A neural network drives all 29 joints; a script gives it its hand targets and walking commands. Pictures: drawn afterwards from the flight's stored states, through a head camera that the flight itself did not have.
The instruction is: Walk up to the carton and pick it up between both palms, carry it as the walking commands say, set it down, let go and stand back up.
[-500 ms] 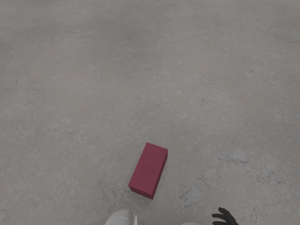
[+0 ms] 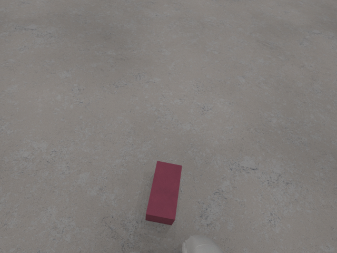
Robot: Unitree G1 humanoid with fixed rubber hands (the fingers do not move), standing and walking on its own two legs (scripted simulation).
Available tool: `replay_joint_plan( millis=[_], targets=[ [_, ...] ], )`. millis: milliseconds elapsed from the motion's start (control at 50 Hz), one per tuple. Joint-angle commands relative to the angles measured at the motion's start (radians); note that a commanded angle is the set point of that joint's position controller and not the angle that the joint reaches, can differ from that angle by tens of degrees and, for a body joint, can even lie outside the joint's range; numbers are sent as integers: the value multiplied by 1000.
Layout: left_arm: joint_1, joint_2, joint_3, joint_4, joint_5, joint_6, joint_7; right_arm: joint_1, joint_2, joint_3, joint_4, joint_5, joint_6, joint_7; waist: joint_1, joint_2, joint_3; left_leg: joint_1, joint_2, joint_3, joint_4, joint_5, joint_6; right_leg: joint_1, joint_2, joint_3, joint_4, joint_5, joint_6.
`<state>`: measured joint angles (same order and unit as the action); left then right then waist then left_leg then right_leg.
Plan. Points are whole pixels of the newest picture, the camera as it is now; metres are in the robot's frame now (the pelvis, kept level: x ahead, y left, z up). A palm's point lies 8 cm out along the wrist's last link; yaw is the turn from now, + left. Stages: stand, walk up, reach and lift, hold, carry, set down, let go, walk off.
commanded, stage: walk up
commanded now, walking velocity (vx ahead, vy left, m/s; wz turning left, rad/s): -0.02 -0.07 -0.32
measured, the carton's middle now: (164, 192) +0.45 -0.06 -0.68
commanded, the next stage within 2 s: none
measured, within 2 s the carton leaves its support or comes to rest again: neither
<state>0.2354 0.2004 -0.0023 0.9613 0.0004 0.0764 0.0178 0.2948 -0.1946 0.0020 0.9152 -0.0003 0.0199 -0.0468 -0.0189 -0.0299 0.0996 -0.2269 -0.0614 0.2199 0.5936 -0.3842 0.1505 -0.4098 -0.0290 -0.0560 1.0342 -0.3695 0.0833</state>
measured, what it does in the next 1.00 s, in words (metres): steps on the spot: right foot, then left foot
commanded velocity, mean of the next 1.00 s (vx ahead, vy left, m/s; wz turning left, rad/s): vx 0.01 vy -0.14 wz -0.17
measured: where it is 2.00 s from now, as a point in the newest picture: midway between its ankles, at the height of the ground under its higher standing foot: outside the picture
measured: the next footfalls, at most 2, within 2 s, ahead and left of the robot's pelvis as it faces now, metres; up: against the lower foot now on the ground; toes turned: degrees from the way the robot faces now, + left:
right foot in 0.10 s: +0.04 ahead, -0.12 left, +0.00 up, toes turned -11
left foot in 0.26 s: +0.05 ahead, +0.19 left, +0.00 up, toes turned +2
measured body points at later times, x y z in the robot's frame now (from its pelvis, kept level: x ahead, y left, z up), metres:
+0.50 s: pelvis +0.02 +0.12 +0.02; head +0.02 +0.18 +0.46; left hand +0.10 +0.34 -0.16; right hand -0.01 -0.14 -0.10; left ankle +0.01 +0.19 -0.72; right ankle -0.05 -0.08 -0.63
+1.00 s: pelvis +0.01 +0.01 +0.00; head +0.02 +0.01 +0.44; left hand +0.13 +0.24 -0.15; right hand +0.01 -0.24 -0.15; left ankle +0.01 +0.18 -0.72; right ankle +0.03 -0.11 -0.73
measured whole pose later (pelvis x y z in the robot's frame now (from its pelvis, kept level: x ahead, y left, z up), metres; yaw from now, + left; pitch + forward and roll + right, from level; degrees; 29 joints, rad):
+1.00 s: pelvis +0.01 +0.01 +0.00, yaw -9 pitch -3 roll +0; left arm 0.19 0.23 0.00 0.96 0.00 0.05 -0.03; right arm 0.28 -0.21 0.00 0.92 0.00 0.04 -0.03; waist -0.04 0.00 0.07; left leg -0.23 0.17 0.12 0.72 -0.42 -0.07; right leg -0.30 -0.02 -0.02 0.64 -0.26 0.04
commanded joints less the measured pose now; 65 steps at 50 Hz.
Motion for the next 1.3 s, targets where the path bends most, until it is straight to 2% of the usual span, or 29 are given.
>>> replay_joint_plan(
  millis=[0, 20, 40, 60, 80, 100, 120, 160, 220, 260, 280, 320, 360, 440, 480, 520, 580, 600, 860, 920, 940, 960, 1000, 1040, 1140, 1180, 1220, 1260, 1280],
  targets=[
    [253, 165, 111, 32, 10, 11, -9, 18, -231, -116, -70, 7, -4, -17, 93, 309, -147, 263, 354, -100, -289, 1559, -551, 100, 75, -179, -271, -170, -34],
    [344, 184, 118, 42, -2, 11, -5, -51, -269, -129, -65, 0, 0, -21, 145, 277, -133, 149, 319, -34, -189, 1712, -563, 237, 48, -181, -385, -177, -83],
    [564, 251, 151, 58, -2, 1, 6, -172, -318, -153, -105, 11, 12, -25, 314, 248, -178, 59, 182, 74, 240, 2020, -702, 424, 12, -206, -658, -229, -226],
    [534, 276, 169, 70, -6, -3, 21, -178, -307, -159, -88, 10, 16, -22, 340, -117, -180, -43, 106, 10, 780, 1280, -625, 401, -158, -36, -790, 109, -367],
    [213, 252, 156, 9, -13, -17, 29, -115, -217, -143, -102, -22, 28, -12, 148, -440, -150, -222, 117, -332, 1082, -257, -369, 220, -403, 292, -727, 332, -413],
    [-85, 186, 109, -90, 10, -35, 25, 29, -152, -105, -103, -32, 38, 14, -47, -155, -142, -138, 222, -491, 911, -212, -200, -24, -427, 413, -700, 72, -302],
    [-106, 272, 114, -137, 8, -62, 22, 3, -164, -127, -122, 5, 68, 21, -21, -155, -25, -56, 203, -518, 1019, -213, -167, -327, -618, 702, -871, -246, -356],
    [-343, 226, 96, -162, 25, -61, 6, 121, -118, -80, -61, -15, 75, 42, -175, -212, 67, 88, 170, -390, 509, -139, -123, -372, -320, 300, -845, -338, -144],
    [-118, 179, 96, -92, 40, -34, -5, 96, -138, -51, -20, -12, 30, 49, -72, -172, -23, 121, 127, -185, -133, 62, -188, -68, -104, 86, -569, -173, -92],
    [112, 35, 67, -89, 52, -26, -23, 50, -308, -85, -45, -53, -10, 26, 31, 361, 13, -42, 499, -675, -453, -121, -172, -98, 44, 49, -72, -166, -32],
    [124, 85, 89, -83, 34, -5, -29, -51, -342, -101, -94, -27, -14, 14, 54, 414, 74, -161, 583, -726, -576, -151, -200, -79, 20, 121, -7, -142, -13],
    [60, 169, 118, -34, 9, 15, -43, -36, -310, -104, -83, -34, 0, -5, 36, 167, 116, -110, 530, -584, -487, -128, -273, -153, -14, 174, 84, -52, 9],
    [55, 159, 115, -14, 8, 12, -67, 34, -312, -111, -60, -29, -6, -11, -1, 185, 75, 14, 514, -585, -544, -367, -279, -219, -6, 146, 102, 65, -4],
    [117, 108, 98, 3, 6, 6, -63, 52, -213, -87, -25, -21, -34, -16, 32, 242, 49, 85, 407, -338, -319, 634, -323, -92, 7, 107, 105, 111, 38],
    [99, 119, 96, 0, 8, 3, -57, 127, -210, -87, -10, -23, -44, -11, 1, 259, -116, 262, 393, -257, -207, 985, -273, -76, 10, 78, 142, 67, 27],
    [47, 133, 91, 0, 1, 13, -54, 158, -206, -86, 3, -26, -33, -5, -28, 294, -78, 216, 394, -263, -278, 529, -223, -102, 1, 67, 155, 77, 7],
    [5, 132, 102, -37, 9, 23, -49, 149, -240, -96, -28, -24, -25, -17, -24, 241, -10, 180, 475, -305, -217, 957, -195, -149, -11, 83, 173, 46, 30],
    [26, 103, 84, -52, 3, 15, -44, 109, -217, -91, -31, -19, -33, -9, -24, 293, -46, 219, 456, -250, -221, 843, -97, -151, -27, 84, 112, 28, 36],
    [-96, 105, 80, -121, 10, 3, -62, 45, -323, -125, -60, -43, -4, -10, -33, 277, 31, 82, 551, -269, -254, 572, 0, -62, -58, 30, -228, -139, 17],
    [19, 97, 79, -66, 8, -33, -55, -49, -293, -117, -62, -35, 8, 8, 55, 185, -31, -39, 438, -173, -77, 464, -70, 201, -4, -18, -580, 28, -48],
    [95, 164, 93, -13, 10, -38, -49, -39, -241, -107, -61, -34, 17, 17, 66, 26, -56, -92, 325, -98, 123, 261, -126, 286, -39, 51, -601, 203, -67],
    [158, 239, 91, 0, 20, -51, -39, -37, -124, -76, -74, -25, 25, 20, 76, -254, -36, -256, 169, -71, 357, -215, -194, 273, -263, 379, -753, 440, -128],
    [125, 288, 100, -28, 31, -73, -27, -47, -134, -84, -62, -14, 65, 25, 53, -144, -62, -213, 135, -320, 593, -204, -201, 67, -366, 662, -904, 122, -204],
    [-10, 192, 79, -24, 42, -92, -14, -32, -177, -106, 33, -30, 68, 35, 9, -86, 25, -244, 176, -310, 520, -1, -166, 70, -259, 553, -947, -339, -140],
    [80, 154, 77, -36, 19, -123, -3, -37, -156, -90, 60, -18, 82, 34, 40, -193, -84, -253, 85, -292, 463, -11, -164, 310, -258, 466, -809, 492, -144],
    [74, 143, 70, -49, 9, -122, 7, -62, -147, -87, 52, -10, 80, 31, 40, -128, -104, -221, 92, -314, 453, -31, -163, 326, -273, 432, -748, 738, -168],
    [84, 108, 47, -20, 19, -117, 3, -39, -123, -69, 75, -20, 73, 46, 44, -192, -193, -119, 84, -304, 305, 46, -128, 362, -196, 382, -840, 249, -173],
    [109, 102, 51, -16, 23, -112, 13, -54, -124, -75, 64, -19, 68, 47, 61, -123, -133, -145, 86, -293, 236, 42, -124, 365, -217, 443, -892, 122, -148],
    [115, 117, 54, -16, 22, -111, 14, -70, -106, -70, 35, -21, 63, 38, 58, -163, -110, -123, 72, -289, 175, 14, -132, 339, -217, 428, -885, 212, -208]
  ],
)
